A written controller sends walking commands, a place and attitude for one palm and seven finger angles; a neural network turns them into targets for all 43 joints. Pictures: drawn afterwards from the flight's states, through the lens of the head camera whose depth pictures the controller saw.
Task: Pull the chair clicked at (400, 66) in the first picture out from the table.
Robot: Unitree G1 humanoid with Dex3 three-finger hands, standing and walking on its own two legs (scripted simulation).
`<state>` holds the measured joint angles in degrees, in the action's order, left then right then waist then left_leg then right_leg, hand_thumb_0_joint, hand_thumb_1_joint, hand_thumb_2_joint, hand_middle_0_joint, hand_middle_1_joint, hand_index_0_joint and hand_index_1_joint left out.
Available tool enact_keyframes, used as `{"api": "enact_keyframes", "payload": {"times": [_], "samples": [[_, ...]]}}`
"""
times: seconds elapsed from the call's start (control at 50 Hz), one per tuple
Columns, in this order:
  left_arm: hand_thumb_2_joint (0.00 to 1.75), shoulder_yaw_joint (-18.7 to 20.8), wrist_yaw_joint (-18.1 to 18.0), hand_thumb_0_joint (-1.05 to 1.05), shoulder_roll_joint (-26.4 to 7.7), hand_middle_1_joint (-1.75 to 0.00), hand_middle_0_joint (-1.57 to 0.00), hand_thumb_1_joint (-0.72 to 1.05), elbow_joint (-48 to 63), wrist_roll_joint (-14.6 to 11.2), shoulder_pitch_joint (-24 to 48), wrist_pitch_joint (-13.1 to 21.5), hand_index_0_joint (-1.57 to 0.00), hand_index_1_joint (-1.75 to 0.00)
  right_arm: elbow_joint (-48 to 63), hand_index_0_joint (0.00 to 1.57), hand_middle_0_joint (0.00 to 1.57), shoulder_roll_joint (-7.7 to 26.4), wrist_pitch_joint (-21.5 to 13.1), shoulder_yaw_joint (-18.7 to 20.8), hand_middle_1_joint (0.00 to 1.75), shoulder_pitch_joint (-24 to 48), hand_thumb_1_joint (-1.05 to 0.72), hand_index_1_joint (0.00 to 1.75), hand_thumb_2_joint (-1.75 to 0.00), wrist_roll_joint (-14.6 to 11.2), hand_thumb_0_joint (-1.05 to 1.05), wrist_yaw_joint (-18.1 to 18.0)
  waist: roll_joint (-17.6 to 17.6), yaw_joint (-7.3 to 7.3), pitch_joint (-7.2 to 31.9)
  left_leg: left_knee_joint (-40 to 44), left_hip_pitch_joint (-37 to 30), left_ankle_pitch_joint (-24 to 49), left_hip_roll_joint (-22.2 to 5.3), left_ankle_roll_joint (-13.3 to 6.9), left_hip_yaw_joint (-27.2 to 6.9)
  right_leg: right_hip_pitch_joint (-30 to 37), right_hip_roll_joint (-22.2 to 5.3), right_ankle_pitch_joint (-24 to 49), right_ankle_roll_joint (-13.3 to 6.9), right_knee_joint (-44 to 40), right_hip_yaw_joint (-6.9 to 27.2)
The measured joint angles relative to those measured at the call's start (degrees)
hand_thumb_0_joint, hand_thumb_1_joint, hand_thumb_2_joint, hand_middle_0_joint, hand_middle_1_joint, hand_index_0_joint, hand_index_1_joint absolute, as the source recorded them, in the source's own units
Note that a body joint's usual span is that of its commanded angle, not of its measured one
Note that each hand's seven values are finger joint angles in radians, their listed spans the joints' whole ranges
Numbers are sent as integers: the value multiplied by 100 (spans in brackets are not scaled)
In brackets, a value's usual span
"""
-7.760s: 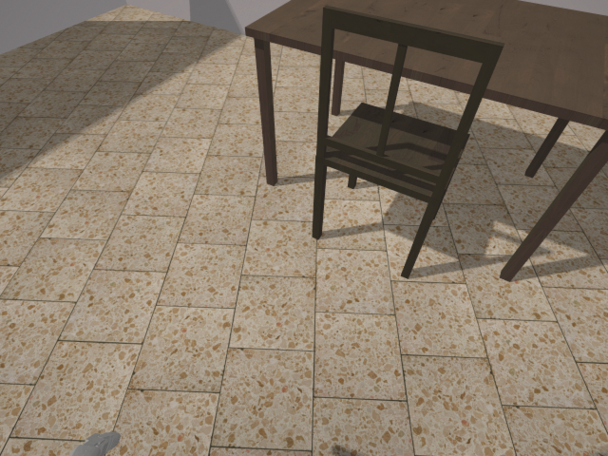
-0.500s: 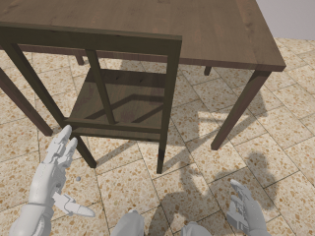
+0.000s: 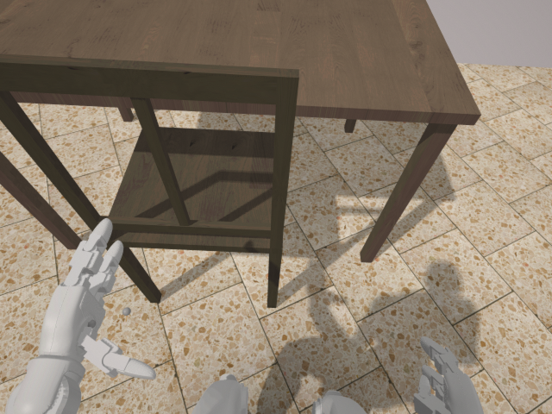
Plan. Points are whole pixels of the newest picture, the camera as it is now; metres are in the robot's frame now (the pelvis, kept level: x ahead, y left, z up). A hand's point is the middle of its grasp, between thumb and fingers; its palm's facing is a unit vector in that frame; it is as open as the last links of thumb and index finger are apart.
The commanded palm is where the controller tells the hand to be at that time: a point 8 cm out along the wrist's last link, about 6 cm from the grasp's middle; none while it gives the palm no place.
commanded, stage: raise the hand toward the chair's back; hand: left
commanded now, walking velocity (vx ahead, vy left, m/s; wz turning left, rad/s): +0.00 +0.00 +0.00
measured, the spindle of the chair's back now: (167, 173) +0.50 +0.22 +0.00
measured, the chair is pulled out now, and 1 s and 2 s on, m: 0.00 0.00 0.00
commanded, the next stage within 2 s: aim the fingers beside a spindle in 0.18 s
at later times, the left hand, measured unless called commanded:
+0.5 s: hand (140, 302) +0.26 +0.19 +0.03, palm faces +0.00 -1.00 -0.06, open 17.0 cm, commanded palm +0.24 +0.25 +0.03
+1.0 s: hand (146, 281) +0.29 +0.20 +0.01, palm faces +0.00 -1.00 -0.05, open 17.0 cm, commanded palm +0.28 +0.25 +0.01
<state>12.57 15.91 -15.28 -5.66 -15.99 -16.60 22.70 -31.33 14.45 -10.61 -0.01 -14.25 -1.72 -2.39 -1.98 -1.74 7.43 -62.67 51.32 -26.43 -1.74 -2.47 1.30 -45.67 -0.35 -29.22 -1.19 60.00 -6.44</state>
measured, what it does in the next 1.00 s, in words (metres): stands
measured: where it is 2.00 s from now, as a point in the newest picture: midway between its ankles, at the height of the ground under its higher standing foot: outside the picture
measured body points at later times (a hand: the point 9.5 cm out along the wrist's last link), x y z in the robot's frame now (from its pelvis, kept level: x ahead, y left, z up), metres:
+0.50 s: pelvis +0.00 -0.01 -0.01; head +0.08 -0.01 +0.44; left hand +0.25 +0.25 +0.04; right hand +0.18 -0.26 -0.09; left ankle +0.04 +0.09 -0.66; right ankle +0.00 -0.11 -0.66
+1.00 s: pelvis +0.00 -0.01 -0.02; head +0.09 -0.01 +0.42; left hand +0.29 +0.25 +0.02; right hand +0.15 -0.27 -0.11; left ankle +0.04 +0.09 -0.66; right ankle +0.00 -0.11 -0.66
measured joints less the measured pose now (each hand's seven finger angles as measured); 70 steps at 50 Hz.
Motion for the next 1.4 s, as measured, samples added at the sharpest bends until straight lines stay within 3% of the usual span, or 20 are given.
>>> {"api": "enact_keyframes", "payload": {"times": [0.36, 0.9, 1.4], "samples": [[30, -12, 86, -2, 34, -8, -6, -50, -112, -16, 78, 24, -6, -8, 17, 20, 20, -72, -7, -74, 30, 142, -90, 30, -89, -7, 1, -22, -44, 72, -1, -32, 30, -21, -15, 88, -71, -32, 22, -74, -85, 75, -62], [30, 333, 257, -2, -120, -8, -6, -50, -1216, -54, 1172, 216, -6, -8, -174, 20, 20, 48, 91, -18, 30, 67, -91, 30, -89, 9, 1, 5, 2, -26, 43, -364, 510, -134, -76, 121, -33, -564, 61, -199, -131, 464, -13], [30, 267, 121, -2, -168, -8, -6, -50, -2055, 132, 2366, 269, -6, -8, -195, 20, 20, 64, 277, -69, 30, 89, -91, 30, -89, 66, 1, 56, 22, -72, 91, -730, 1112, -182, -45, -18, 26, -1145, 7, -203, -11, 784, 46]]}}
